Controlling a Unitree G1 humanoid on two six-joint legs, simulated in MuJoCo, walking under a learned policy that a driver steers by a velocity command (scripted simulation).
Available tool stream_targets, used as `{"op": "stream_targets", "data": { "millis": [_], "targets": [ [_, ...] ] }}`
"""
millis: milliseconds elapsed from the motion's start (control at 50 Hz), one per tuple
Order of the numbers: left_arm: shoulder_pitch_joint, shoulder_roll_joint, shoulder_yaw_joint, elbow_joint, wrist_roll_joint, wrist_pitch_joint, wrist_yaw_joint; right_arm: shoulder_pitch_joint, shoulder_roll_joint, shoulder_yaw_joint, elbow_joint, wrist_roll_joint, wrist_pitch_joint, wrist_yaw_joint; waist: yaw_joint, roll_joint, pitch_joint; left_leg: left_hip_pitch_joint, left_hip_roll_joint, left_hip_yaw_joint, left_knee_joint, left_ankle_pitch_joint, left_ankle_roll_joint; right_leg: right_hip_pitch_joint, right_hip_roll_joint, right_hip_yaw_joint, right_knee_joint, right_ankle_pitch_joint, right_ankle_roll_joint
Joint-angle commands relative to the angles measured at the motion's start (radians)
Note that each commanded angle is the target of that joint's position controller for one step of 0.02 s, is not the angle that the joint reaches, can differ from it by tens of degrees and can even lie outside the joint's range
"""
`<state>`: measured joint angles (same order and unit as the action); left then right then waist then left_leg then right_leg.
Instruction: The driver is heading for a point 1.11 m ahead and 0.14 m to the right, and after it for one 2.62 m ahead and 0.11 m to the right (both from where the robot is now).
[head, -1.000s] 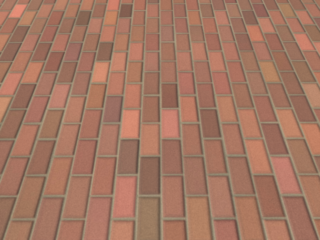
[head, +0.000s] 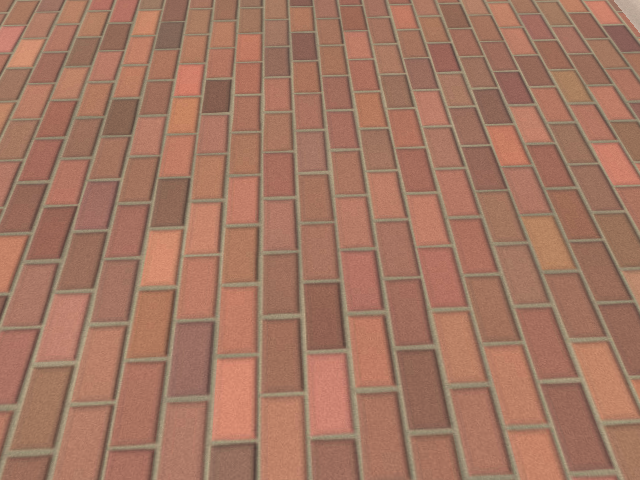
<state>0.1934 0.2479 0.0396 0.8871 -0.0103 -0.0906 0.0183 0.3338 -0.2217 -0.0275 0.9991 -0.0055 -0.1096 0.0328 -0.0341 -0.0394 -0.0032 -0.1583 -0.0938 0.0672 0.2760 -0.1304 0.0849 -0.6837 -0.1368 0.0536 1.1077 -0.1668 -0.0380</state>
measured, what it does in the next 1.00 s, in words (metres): walks ahead: right foot, then left foot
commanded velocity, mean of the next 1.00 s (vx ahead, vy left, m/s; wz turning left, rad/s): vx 0.45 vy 0.00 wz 0.00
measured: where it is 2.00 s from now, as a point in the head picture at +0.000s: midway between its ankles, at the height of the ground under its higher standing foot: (339, 396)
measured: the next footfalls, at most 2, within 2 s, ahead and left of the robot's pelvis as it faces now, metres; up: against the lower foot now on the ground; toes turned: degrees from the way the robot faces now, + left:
right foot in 0.30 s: +0.34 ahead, -0.17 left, +0.00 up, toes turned -2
left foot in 0.84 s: +0.65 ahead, +0.07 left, +0.00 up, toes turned +3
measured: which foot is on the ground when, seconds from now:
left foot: down 0.00-0.30, up 0.32-0.82, down 0.84-1.00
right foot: up 0.00-0.28, down 0.30-0.84, up 0.86-1.00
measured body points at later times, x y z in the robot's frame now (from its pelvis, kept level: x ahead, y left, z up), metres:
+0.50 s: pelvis +0.28 -0.08 +0.00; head +0.30 -0.10 +0.45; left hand +0.33 +0.18 -0.13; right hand +0.37 -0.35 -0.13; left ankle +0.28 +0.08 -0.66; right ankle +0.30 -0.16 -0.74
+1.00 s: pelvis +0.52 -0.01 -0.01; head +0.56 +0.00 +0.44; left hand +0.55 +0.25 -0.16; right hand +0.66 -0.27 -0.13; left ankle +0.61 +0.07 -0.74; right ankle +0.44 -0.16 -0.66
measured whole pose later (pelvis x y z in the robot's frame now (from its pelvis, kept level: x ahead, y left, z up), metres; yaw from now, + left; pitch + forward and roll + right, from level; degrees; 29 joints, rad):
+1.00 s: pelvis +0.52 -0.01 -0.01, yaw +0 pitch +2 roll +0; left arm 0.27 0.26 0.05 0.97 -0.01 -0.06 0.02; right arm 0.11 -0.23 -0.04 0.91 -0.01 -0.09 0.03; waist 0.01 -0.03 0.05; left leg -0.40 -0.02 0.06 0.45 -0.09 0.06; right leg -0.42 -0.03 0.04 1.14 -0.48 0.02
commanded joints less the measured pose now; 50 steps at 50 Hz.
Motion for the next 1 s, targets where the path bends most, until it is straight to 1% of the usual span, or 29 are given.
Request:
{"op": "stream_targets", "data": {
  "millis": [20,100,200,240,260,280,300,320,340,360,380,400,440,460,500,560,640,720,760,800,820,840,860,880,900,920,940,960,1000],
  "targets": [
    [0.017,0.044,0.013,-0.044,0.010,-0.001,0.003,-0.034,-0.139,-0.023,-0.057,0.004,-0.014,-0.021,0.040,0.068,0.057,-0.087,0.283,-0.204,-0.189,0.085,0.168,-0.023,-0.032,0.003,-0.159,0.166,0.022],
    [-0.138,0.029,0.006,-0.083,-0.001,-0.010,-0.011,0.044,-0.163,-0.027,-0.039,0.019,-0.002,-0.033,-0.017,0.078,0.063,-0.004,0.271,-0.160,-0.177,0.085,0.130,0.019,0.017,-0.039,-0.421,0.282,0.030],
    [-0.248,0.043,0.002,-0.134,-0.012,-0.021,-0.043,0.109,-0.171,-0.034,-0.008,0.026,0.021,-0.037,-0.044,0.092,0.092,0.159,0.335,-0.179,-0.098,0.080,0.116,0.013,0.044,-0.042,-0.560,0.175,0.005],
    [-0.209,0.067,0.010,-0.135,-0.012,-0.030,-0.052,0.093,-0.186,-0.040,-0.008,0.026,0.031,-0.039,-0.010,0.110,0.070,0.193,0.354,-0.188,-0.036,0.167,0.099,0.094,0.066,-0.056,-0.599,0.096,-0.023],
    [-0.137,0.091,0.023,-0.119,-0.011,-0.034,-0.052,0.069,-0.191,-0.041,-0.014,0.025,0.036,-0.039,0.037,0.119,0.029,0.188,0.337,-0.168,0.048,0.321,0.082,0.206,0.096,-0.083,-0.620,0.075,-0.043],
    [0.024,0.136,0.049,-0.068,-0.010,-0.036,-0.047,0.055,-0.170,-0.033,-0.021,0.018,0.041,-0.038,0.110,0.104,-0.067,0.149,0.279,-0.123,0.235,0.463,0.057,0.415,0.125,-0.101,-0.631,0.078,-0.072],
    [0.232,0.223,0.075,-0.025,0.001,-0.036,-0.038,0.050,-0.131,-0.014,-0.051,0.001,0.038,-0.038,0.182,0.007,-0.229,-0.047,0.213,-0.061,0.558,0.301,0.017,0.734,-0.043,0.088,-0.612,0.098,-0.144],
    [0.314,0.306,0.093,0.003,0.009,-0.028,-0.043,0.172,0.009,0.026,-0.057,0.006,0.012,-0.026,0.126,-0.279,-0.354,-0.469,0.026,-0.046,0.910,-0.293,-0.050,1.088,-0.263,0.562,-0.724,-0.064,-0.306],
    [0.303,0.196,0.065,-0.003,0.006,-0.030,-0.044,0.134,-0.097,0.004,-0.043,0.031,-0.013,-0.023,0.150,-0.193,-0.355,-0.589,0.063,-0.193,1.054,-0.414,-0.032,1.080,-0.261,0.673,-0.805,-0.144,-0.293],
    [0.202,0.148,0.048,-0.024,0.003,-0.031,-0.041,0.033,-0.166,-0.015,-0.076,0.052,-0.028,-0.020,0.132,-0.132,-0.207,-0.649,0.119,-0.183,1.074,-0.331,-0.012,0.950,-0.229,0.513,-0.811,-0.083,-0.239],
    [0.110,0.121,0.036,-0.046,0.005,-0.029,-0.042,-0.024,-0.165,-0.016,-0.089,0.047,-0.029,-0.026,0.099,-0.042,-0.140,-0.607,0.174,-0.155,1.034,-0.235,-0.012,0.805,-0.190,0.380,-0.832,0.027,-0.212],
    [0.057,0.092,0.027,-0.053,0.009,-0.028,-0.047,-0.054,-0.153,-0.022,-0.094,0.031,-0.022,-0.032,0.072,-0.002,-0.080,-0.566,0.203,-0.143,0.967,-0.177,-0.018,0.684,-0.148,0.291,-0.867,0.104,-0.198],
    [0.054,0.050,0.015,-0.036,0.018,-0.033,-0.057,-0.027,-0.115,-0.026,-0.088,0.021,0.005,-0.034,0.030,-0.025,-0.045,-0.464,0.232,-0.140,0.894,-0.119,-0.020,0.569,-0.088,0.177,-0.915,0.222,-0.173],
    [0.068,0.073,0.021,-0.022,0.016,-0.034,-0.055,-0.001,-0.087,-0.023,-0.085,0.022,0.016,-0.035,0.010,-0.039,-0.047,-0.459,0.230,-0.129,0.870,-0.106,-0.029,0.555,-0.088,0.154,-0.935,0.232,-0.189],
    [0.094,0.105,0.030,-0.005,0.015,-0.036,-0.046,-0.049,-0.091,-0.027,-0.104,0.017,0.028,-0.038,0.011,-0.016,-0.010,-0.508,0.240,-0.127,0.802,-0.049,-0.048,0.536,-0.091,0.120,-0.968,0.267,-0.203],
    [0.140,0.114,0.032,0.016,0.011,-0.026,-0.029,-0.167,-0.086,-0.029,-0.142,0.010,0.030,-0.038,0.035,-0.005,0.025,-0.582,0.240,-0.120,0.631,0.085,-0.066,0.566,-0.079,0.074,-0.989,0.269,-0.189],
    [0.196,0.128,0.033,0.041,0.003,-0.018,-0.017,-0.306,-0.069,-0.023,-0.178,0.016,0.021,-0.027,0.077,-0.016,0.054,-0.538,0.204,-0.084,0.409,0.233,-0.064,0.586,-0.054,0.016,-1.004,0.221,-0.159],
    [0.257,0.133,0.037,0.080,-0.004,-0.005,-0.013,-0.412,-0.072,-0.019,-0.216,0.025,0.014,-0.009,0.108,-0.022,0.094,-0.556,0.185,-0.076,0.302,0.207,-0.049,0.696,-0.094,0.016,-0.973,0.203,-0.155],
    [0.250,0.136,0.041,0.089,-0.004,0.006,-0.007,-0.432,-0.078,-0.020,-0.232,0.023,0.006,0.003,0.096,-0.024,0.106,-0.543,0.174,-0.077,0.257,0.153,-0.028,0.744,-0.112,0.013,-0.919,0.293,-0.140],
    [0.224,0.149,0.044,0.089,0.000,0.018,-0.001,-0.366,-0.104,-0.031,-0.220,0.014,-0.003,0.009,0.053,-0.052,0.049,-0.403,0.129,-0.048,0.228,0.113,-0.004,0.760,-0.103,0.001,-0.811,0.541,-0.108],
    [0.197,0.152,0.044,0.083,-0.001,0.023,0.001,-0.263,-0.130,-0.046,-0.188,0.007,-0.008,0.008,-0.002,-0.062,-0.016,-0.258,0.090,-0.021,0.202,0.147,0.014,0.750,-0.070,-0.019,-0.701,0.690,-0.082],
    [0.193,0.135,0.037,0.076,0.003,0.025,0.001,-0.123,-0.175,-0.066,-0.140,0.000,-0.011,0.003,-0.059,-0.038,-0.107,-0.052,0.093,-0.019,0.183,0.302,0.039,0.691,-0.007,-0.052,-0.527,0.698,-0.044],
    [0.223,0.092,0.019,0.048,0.027,0.019,0.000,0.024,-0.258,-0.082,-0.111,-0.026,-0.010,-0.006,-0.075,0.106,-0.268,0.297,0.305,-0.227,0.271,0.698,0.116,0.445,0.073,-0.084,-0.213,0.317,0.005],
    [0.395,-0.026,-0.017,0.089,0.019,0.006,-0.013,0.055,-0.277,-0.078,-0.096,-0.020,0.003,-0.003,-0.016,0.338,-0.440,0.591,0.547,-0.574,0.236,0.847,0.303,0.137,0.229,-0.033,0.133,-0.504,0.059],
    [0.363,0.081,0.010,0.115,-0.003,-0.003,-0.016,0.061,-0.208,-0.064,-0.104,-0.002,0.014,-0.001,-0.057,0.198,-0.460,0.505,0.500,-0.583,0.187,0.721,0.271,0.120,0.196,0.115,0.232,-0.514,0.051],
    [0.255,0.111,0.021,0.079,-0.024,-0.002,-0.012,-0.047,-0.177,-0.053,-0.120,0.008,0.016,-0.004,-0.032,0.166,-0.297,0.359,0.461,-0.442,0.156,0.659,0.224,0.052,0.146,0.074,0.222,-0.450,0.046],
    [0.184,0.109,0.022,0.063,-0.018,0.007,-0.001,-0.145,-0.142,-0.039,-0.135,0.011,0.018,-0.007,0.000,0.087,-0.195,0.200,0.408,-0.351,0.107,0.599,0.191,0.065,0.093,0.025,0.160,-0.375,0.054],
    [0.157,0.106,0.030,0.056,-0.001,0.022,0.011,-0.195,-0.111,-0.029,-0.139,0.002,0.015,-0.008,0.028,0.070,-0.137,0.058,0.381,-0.301,0.070,0.583,0.172,0.125,0.060,0.023,0.097,-0.314,0.059],
    [0.209,0.049,0.026,0.068,0.007,0.054,0.019,-0.232,-0.084,-0.020,-0.122,-0.024,0.014,-0.005,0.084,0.118,-0.119,-0.114,0.334,-0.216,0.014,0.572,0.163,0.293,0.039,0.014,-0.010,-0.248,0.064]
  ]
}}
